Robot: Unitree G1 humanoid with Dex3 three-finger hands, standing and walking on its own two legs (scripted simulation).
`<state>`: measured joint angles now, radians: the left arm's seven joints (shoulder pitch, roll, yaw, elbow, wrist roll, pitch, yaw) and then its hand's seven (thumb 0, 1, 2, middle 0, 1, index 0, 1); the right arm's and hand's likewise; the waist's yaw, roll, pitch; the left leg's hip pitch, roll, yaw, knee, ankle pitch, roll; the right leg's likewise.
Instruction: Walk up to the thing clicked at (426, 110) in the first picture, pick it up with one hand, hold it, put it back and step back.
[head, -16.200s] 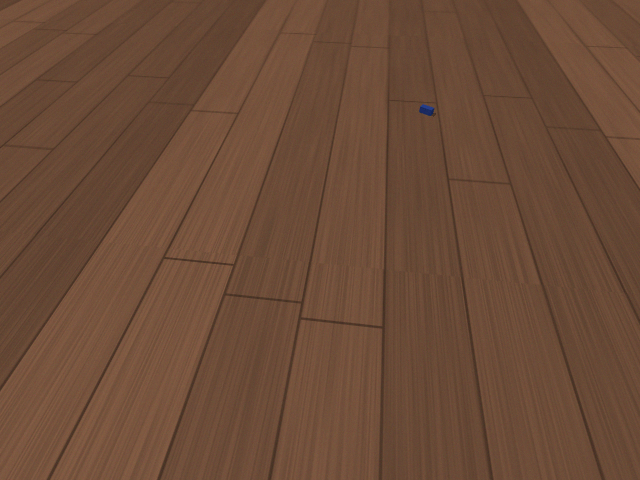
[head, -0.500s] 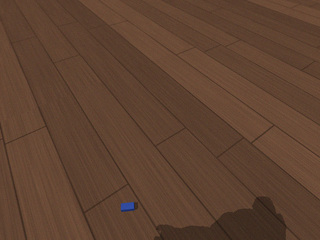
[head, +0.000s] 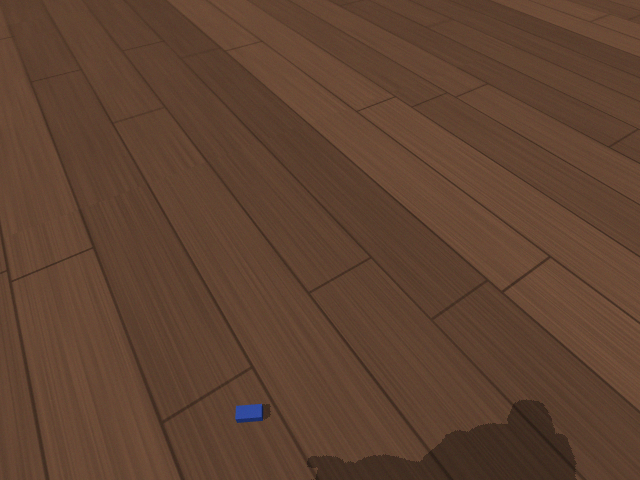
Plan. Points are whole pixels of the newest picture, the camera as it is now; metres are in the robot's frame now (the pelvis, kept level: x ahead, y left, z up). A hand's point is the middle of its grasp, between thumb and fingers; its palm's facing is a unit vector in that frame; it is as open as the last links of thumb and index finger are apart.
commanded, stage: walk up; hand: left
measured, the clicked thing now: (249, 413) +0.40 +0.24 -0.76
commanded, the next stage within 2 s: none
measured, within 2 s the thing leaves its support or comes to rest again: neither
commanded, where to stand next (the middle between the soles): +0.03 -0.02 m, yaw +3 degrees
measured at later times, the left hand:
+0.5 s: hand out of the picture +0.09 +0.25 -0.18, palm faces +0.05 -0.94 -0.34, open 7.4 cm
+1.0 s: hand out of the picture +0.14 +0.22 -0.17, palm faces +0.06 -0.93 -0.36, open 7.4 cm
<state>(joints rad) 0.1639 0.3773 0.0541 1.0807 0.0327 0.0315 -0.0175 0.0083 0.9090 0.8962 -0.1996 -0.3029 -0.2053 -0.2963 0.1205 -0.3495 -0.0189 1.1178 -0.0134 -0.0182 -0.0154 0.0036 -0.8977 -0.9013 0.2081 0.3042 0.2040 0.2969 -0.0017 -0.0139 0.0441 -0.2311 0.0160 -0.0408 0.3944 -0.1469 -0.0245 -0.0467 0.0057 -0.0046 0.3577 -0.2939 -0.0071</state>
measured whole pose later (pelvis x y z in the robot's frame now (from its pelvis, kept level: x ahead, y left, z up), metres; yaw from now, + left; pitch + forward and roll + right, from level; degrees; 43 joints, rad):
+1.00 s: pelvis +0.05 -0.04 -0.02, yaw +5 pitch -2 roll +1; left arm 0.12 0.36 0.03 0.90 0.00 0.01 0.00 0.01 0.90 0.90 -0.20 -0.30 -0.21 -0.30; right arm 0.20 -0.38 -0.04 0.96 -0.02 0.02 0.00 0.00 -0.90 -0.90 0.21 0.30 0.20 0.30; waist -0.01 -0.02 0.13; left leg -0.25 -0.03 -0.02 0.64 -0.34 0.01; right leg -0.33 -0.07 0.02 0.69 -0.32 0.03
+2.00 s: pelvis +0.04 -0.04 +0.00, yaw +3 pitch -3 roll +0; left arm 0.12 0.35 0.01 1.11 0.02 -0.02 0.01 0.01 0.91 0.90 -0.20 -0.30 -0.21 -0.30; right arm 0.12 -0.36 -0.03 1.11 0.00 0.03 0.03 0.00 -0.90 -0.90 0.21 0.30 0.20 0.30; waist 0.00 0.02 0.07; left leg -0.12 0.00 0.00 0.35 -0.19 0.00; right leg -0.16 -0.02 0.03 0.36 -0.16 0.02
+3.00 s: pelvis +0.05 -0.05 +0.01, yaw +4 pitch -3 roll +0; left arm 0.12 0.36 -0.01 1.11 0.01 -0.01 0.00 0.01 0.91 0.90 -0.20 -0.30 -0.21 -0.30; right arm 0.11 -0.35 0.00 1.13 -0.01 0.00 0.01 0.00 -0.90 -0.90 0.21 0.30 0.20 0.30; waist 0.00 0.01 0.06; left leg -0.08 0.02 -0.01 0.31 -0.19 -0.03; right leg -0.12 0.00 0.02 0.33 -0.16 0.00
